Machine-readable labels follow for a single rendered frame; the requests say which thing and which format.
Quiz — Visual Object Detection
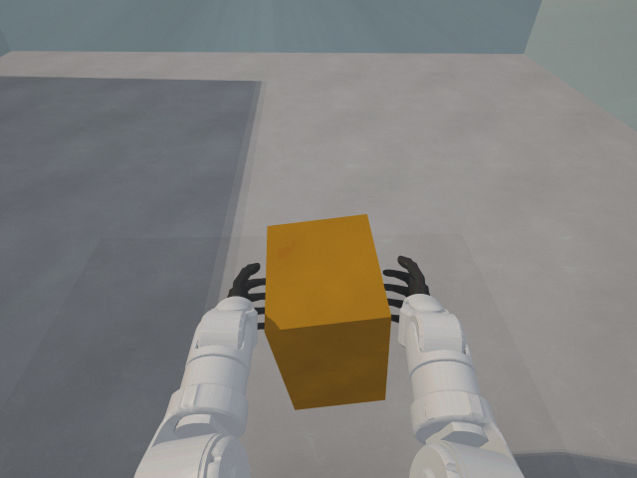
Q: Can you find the robot right forearm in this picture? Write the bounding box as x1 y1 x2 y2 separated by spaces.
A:
397 294 521 470

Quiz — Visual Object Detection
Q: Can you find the robot right hand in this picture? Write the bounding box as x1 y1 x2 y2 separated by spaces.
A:
383 256 430 323

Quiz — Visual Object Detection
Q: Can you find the robot left hand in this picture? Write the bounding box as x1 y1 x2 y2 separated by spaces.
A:
227 263 266 330

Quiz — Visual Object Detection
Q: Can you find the robot right upper arm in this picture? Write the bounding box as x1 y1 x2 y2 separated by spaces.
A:
409 440 525 478

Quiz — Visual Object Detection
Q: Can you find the robot left upper arm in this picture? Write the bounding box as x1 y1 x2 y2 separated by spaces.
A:
134 432 251 478

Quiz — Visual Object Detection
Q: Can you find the carton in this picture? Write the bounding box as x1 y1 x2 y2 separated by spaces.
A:
265 214 391 410

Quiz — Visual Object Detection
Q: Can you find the robot left forearm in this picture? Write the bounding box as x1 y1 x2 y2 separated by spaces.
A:
134 296 258 477

